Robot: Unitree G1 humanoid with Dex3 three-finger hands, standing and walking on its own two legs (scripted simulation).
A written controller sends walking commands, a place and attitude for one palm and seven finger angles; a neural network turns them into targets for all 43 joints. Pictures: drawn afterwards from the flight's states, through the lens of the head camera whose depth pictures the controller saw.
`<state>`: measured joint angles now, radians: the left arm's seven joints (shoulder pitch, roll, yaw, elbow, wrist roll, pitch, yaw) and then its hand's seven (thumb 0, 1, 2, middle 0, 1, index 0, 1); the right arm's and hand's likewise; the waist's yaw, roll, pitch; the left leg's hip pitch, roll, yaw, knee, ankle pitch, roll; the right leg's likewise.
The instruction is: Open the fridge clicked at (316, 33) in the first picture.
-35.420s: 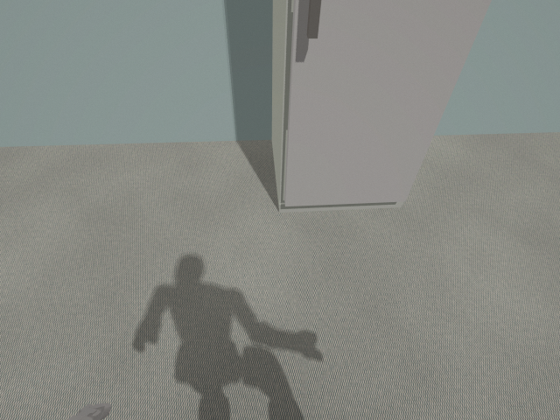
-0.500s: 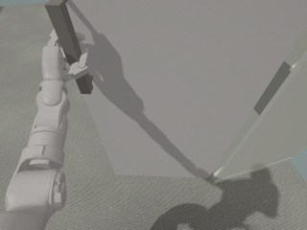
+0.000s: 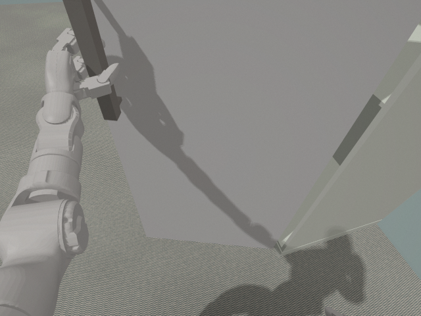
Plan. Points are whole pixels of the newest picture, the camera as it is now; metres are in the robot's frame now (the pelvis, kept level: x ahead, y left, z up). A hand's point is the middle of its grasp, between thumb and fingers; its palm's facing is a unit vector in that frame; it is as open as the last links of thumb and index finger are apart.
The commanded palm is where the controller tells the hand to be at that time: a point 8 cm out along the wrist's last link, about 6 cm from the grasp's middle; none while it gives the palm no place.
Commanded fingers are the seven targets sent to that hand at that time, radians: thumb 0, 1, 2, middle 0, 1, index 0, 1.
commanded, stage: loosen the grip on the handle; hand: left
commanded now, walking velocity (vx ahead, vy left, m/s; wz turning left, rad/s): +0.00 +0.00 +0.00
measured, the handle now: (102, 61) +0.53 +0.18 +0.22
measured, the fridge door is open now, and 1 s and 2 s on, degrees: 68 67 67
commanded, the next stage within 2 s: slip the hand off the handle in 0.40 s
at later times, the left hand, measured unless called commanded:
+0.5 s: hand (88, 77) +0.48 +0.20 +0.21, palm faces +0.18 -0.97 -0.16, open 14.5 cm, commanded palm +0.45 +0.26 +0.21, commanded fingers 0.00 -0.55 0.20 -0.25 -1.15 -0.25 -1.15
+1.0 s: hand (49, 80) +0.48 +0.27 +0.21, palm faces +0.16 -0.97 -0.16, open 14.7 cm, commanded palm +0.45 +0.31 +0.21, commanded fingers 0.00 -0.55 0.20 -0.25 -1.15 -0.25 -1.15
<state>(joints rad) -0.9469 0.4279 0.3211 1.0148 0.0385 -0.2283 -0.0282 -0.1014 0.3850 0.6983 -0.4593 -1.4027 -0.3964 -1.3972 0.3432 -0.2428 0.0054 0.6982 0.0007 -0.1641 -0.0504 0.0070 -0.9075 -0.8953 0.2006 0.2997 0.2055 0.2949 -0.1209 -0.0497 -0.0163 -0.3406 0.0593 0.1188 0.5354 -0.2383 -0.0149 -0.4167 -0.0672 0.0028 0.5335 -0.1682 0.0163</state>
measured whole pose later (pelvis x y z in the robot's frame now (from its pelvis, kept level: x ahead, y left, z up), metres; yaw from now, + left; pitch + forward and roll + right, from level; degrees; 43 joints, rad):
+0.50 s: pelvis +0.06 -0.02 +0.00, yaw +2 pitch +5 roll +1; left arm -0.68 0.39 0.30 0.63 -0.07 -0.22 -0.13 -0.01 -0.54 0.20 -0.33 -1.21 -0.27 -1.18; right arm 0.27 -0.27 -0.01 0.67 0.03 -0.13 -0.03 0.01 -0.91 -0.90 0.20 0.30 0.20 0.29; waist -0.01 0.01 -0.04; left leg -0.28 0.08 0.07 0.50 -0.30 -0.05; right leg -0.36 -0.05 -0.05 0.54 -0.26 0.01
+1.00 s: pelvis +0.05 +0.01 +0.00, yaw +2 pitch +6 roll +0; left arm -0.75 0.51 0.38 0.79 -0.08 -0.25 -0.26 -0.01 -0.55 0.20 -0.26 -1.15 -0.25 -1.15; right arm 0.34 -0.26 0.02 0.68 0.02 -0.10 -0.06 0.01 -0.91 -0.90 0.20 0.30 0.20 0.29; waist -0.05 -0.01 -0.04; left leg -0.35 0.06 0.08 0.58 -0.33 -0.01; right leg -0.40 -0.07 -0.04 0.56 -0.26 0.04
